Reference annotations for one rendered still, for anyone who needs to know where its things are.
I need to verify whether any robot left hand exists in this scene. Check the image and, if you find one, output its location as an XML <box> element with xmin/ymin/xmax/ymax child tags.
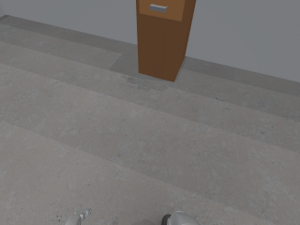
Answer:
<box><xmin>65</xmin><ymin>208</ymin><xmax>92</xmax><ymax>225</ymax></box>

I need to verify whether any handle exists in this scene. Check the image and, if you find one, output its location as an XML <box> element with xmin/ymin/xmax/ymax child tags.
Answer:
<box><xmin>149</xmin><ymin>4</ymin><xmax>168</xmax><ymax>13</ymax></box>

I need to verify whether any cabinet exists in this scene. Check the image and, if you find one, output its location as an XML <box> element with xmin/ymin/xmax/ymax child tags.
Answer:
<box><xmin>136</xmin><ymin>0</ymin><xmax>196</xmax><ymax>83</ymax></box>

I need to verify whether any right robot foot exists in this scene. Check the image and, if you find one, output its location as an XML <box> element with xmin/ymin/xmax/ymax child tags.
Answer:
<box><xmin>161</xmin><ymin>214</ymin><xmax>171</xmax><ymax>225</ymax></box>

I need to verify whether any drawer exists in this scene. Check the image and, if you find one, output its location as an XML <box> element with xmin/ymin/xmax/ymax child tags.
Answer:
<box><xmin>139</xmin><ymin>0</ymin><xmax>186</xmax><ymax>22</ymax></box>

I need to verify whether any robot right thigh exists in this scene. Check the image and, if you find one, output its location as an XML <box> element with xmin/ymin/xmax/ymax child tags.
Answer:
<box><xmin>167</xmin><ymin>213</ymin><xmax>201</xmax><ymax>225</ymax></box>

